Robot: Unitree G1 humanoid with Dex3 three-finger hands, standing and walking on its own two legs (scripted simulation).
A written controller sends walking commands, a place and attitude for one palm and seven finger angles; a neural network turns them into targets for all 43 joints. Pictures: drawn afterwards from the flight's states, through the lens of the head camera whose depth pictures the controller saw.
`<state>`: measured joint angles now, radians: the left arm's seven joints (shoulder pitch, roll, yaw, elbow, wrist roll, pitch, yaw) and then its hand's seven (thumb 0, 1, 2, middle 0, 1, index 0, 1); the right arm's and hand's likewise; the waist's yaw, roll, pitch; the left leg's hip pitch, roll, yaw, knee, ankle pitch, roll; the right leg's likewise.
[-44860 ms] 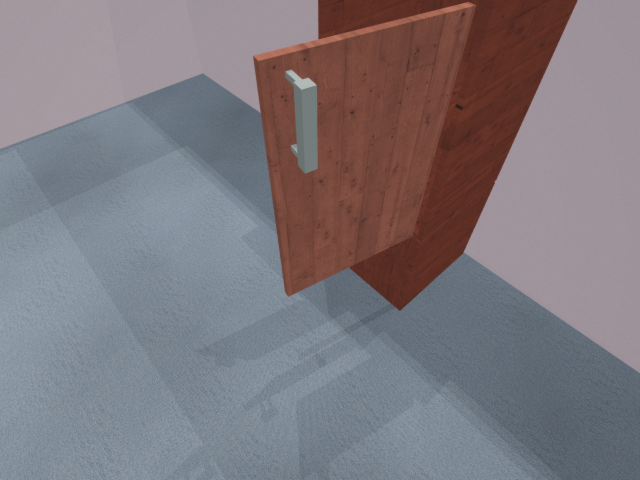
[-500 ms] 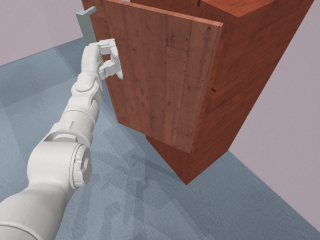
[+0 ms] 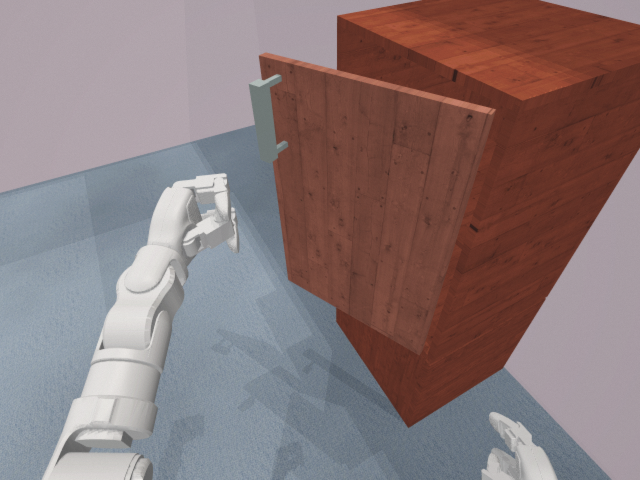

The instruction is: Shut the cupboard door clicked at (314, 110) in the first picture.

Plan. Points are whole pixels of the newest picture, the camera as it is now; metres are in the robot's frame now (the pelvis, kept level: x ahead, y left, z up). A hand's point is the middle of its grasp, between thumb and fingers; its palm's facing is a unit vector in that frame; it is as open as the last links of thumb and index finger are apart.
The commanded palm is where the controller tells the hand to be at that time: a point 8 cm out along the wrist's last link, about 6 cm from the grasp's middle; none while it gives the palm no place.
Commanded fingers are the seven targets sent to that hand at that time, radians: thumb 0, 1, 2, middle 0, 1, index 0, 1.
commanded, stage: draw the hand back to the body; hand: left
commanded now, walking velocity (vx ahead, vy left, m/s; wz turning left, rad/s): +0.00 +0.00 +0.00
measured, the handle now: (272, 118) +0.66 +0.13 +0.16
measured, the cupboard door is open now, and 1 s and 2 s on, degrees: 25 25 25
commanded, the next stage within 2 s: step back with the hand held close in 1.06 s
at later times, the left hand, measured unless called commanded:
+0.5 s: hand (120, 307) +0.24 +0.22 +0.17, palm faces +0.33 -0.88 -0.33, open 4.7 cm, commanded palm +0.19 +0.27 +0.18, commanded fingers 0.00 0.90 0.90 -0.42 -0.54 -0.42 -0.54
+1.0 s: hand (66, 362) +0.19 +0.25 +0.16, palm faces +0.45 -0.81 -0.38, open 7.4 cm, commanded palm +0.14 +0.29 +0.18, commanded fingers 0.00 0.90 0.90 -0.20 -0.30 -0.20 -0.30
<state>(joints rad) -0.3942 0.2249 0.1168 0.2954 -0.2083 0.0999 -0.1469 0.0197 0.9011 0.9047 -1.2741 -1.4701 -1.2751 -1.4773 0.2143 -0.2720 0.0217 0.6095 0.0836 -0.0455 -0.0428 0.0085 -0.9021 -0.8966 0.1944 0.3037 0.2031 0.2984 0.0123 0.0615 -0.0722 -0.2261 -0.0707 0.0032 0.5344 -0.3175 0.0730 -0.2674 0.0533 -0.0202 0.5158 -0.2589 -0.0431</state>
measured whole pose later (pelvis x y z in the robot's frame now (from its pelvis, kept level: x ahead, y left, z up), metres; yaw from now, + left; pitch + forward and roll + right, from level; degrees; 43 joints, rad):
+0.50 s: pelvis +0.00 -0.01 +0.01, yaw +0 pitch -4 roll -1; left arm 0.26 0.32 0.23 -0.23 -0.09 -0.08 0.06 0.02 0.90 0.90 -0.69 -0.82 -0.69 -0.83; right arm 0.22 -0.23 0.04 0.63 0.03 0.01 -0.05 0.01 -0.90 -0.90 0.20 0.30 0.21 0.30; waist 0.04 0.11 -0.01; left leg -0.07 -0.06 0.00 0.40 -0.26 0.06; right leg -0.12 0.06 -0.02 0.38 -0.20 -0.05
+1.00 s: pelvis +0.00 -0.01 +0.01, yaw +0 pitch -4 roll -1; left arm 0.45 0.32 0.31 -0.33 -0.07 -0.10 0.10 0.02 0.89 0.90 -0.22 -0.31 -0.22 -0.32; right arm 0.18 -0.22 0.01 0.63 0.02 -0.08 -0.07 0.01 -0.90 -0.90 0.20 0.30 0.20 0.30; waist 0.07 0.08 -0.01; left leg -0.09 -0.06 -0.01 0.43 -0.27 0.06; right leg -0.12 0.07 -0.03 0.40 -0.21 -0.06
